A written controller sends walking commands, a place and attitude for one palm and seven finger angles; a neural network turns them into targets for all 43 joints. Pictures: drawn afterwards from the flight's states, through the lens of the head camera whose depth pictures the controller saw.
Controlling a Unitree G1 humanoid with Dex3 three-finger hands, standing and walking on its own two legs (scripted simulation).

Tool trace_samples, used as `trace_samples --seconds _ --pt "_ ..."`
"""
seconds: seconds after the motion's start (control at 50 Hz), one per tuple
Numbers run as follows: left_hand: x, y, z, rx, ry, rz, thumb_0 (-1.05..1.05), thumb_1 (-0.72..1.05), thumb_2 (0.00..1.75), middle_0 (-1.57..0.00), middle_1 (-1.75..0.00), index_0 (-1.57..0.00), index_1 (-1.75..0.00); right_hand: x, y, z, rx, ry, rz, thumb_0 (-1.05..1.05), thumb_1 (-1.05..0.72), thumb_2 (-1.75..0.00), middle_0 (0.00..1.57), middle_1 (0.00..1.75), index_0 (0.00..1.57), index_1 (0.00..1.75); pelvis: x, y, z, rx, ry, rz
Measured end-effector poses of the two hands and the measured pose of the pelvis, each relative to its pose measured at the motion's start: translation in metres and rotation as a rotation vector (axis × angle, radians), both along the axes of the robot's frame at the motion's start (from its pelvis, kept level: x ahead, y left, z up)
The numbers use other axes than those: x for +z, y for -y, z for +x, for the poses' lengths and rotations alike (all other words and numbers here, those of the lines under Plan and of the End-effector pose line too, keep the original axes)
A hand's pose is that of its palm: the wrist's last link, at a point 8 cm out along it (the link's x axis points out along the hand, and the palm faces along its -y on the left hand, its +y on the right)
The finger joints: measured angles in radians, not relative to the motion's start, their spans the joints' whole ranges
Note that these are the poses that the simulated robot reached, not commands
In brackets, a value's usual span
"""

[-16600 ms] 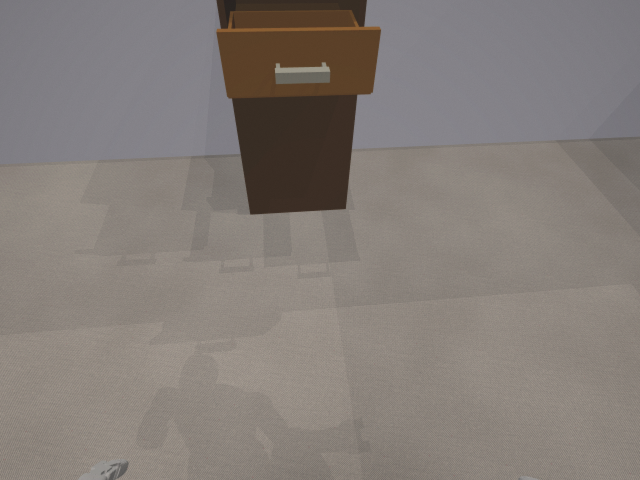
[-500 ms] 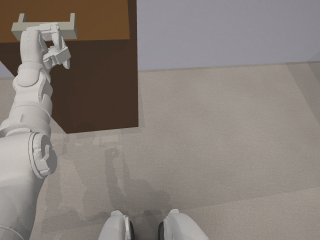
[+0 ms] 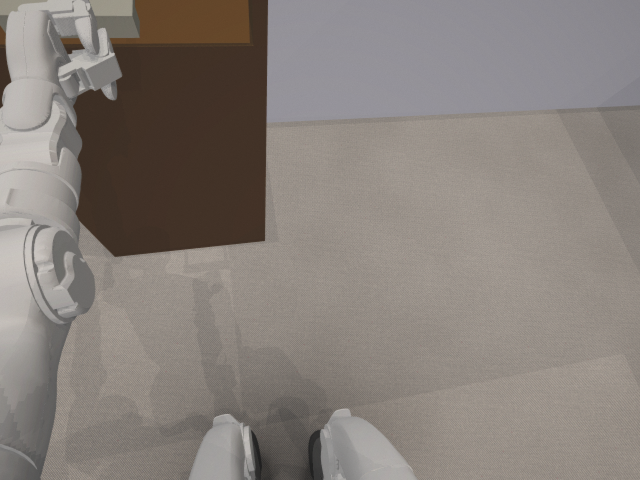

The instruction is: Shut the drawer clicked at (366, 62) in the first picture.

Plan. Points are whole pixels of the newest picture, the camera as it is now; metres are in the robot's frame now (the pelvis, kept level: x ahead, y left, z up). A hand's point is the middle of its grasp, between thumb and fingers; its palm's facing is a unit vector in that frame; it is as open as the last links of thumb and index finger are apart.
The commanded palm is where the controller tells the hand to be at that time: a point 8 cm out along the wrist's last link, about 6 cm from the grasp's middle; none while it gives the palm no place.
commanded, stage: pull the fist back off the drawer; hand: left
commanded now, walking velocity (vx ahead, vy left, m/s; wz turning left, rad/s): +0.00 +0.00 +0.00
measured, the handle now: (73, 3) +0.66 +0.20 +0.11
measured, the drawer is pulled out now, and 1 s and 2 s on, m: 0.00 0.00 0.00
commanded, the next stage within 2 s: draw the hand back to the body in 0.78 s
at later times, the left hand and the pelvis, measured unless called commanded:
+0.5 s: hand (113, 61) +0.58 +0.15 +0.10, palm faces +0.04 -1.00 -0.01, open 3.1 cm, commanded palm +0.56 +0.17 +0.11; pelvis -0.01 +0.00 -0.01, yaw -1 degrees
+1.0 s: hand (106, 72) +0.55 +0.16 +0.11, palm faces +0.06 -1.00 -0.03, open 3.2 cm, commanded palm +0.49 +0.19 +0.12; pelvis +0.04 -0.01 +0.02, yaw -2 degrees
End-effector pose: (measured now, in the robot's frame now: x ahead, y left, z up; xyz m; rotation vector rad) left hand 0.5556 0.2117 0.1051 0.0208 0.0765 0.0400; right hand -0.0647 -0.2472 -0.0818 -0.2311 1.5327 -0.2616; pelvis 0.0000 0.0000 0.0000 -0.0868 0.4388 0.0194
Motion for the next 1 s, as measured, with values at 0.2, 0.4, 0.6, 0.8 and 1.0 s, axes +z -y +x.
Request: trace_samples --seconds 0.2,0.4,0.6,0.8,1.0 --pt "-0.001 -0.002 0.001 -0.005 0.011 0.003 0.02 0.67 0.96 -1.4 -1.6 -1.39 -1.6 0.0 0.005 -0.01 0.02 0.006 -0.033 0.0 -0.91 -0.9 0.2 0.3 0.2 0.3 -0.007 0.0 -0.013 0.006 -0.019 -0.01" --pt "-0.001 0.002 -0.001 -0.003 0.005 -0.004 0.02 0.73 0.95 -1.4 -1.6 -1.39 -1.6 0.0 0.0 -0.019 0.004 0.005 -0.021 0.0 -0.91 -0.9 0.2 0.3 0.2 0.3 -0.008 -0.001 -0.016 -0.002 -0.016 -0.01" --pt "-0.003 0.009 -0.005 0.002 0.011 -0.009 0.0 0.83 0.93 -1.4 -1.6 -1.39 -1.6 -0.001 -0.006 -0.009 -0.012 0.015 0.021 0.0 -0.91 -0.9 0.2 0.3 0.2 0.3 -0.001 -0.002 -0.006 -0.018 -0.001 0.003" --pt "-0.008 0.014 -0.013 0.009 0.01 -0.013 0.01 0.89 0.91 -1.4 -1.6 -1.39 -1.6 0.001 0.002 0.034 -0.019 0.076 0.043 0.0 -0.91 -0.9 0.2 0.3 0.2 0.3 0.012 0.002 0.019 -0.037 0.031 0.025" --pt "0.007 0.003 -0.031 0.015 0.076 0.008 0.01 0.9 0.9 -1.4 -1.6 -1.39 -1.6 0.003 0.016 0.09 -0.011 0.169 0.055 0.0 -0.91 -0.9 0.2 0.3 0.2 0.3 0.023 0.009 0.04 -0.046 0.071 0.042"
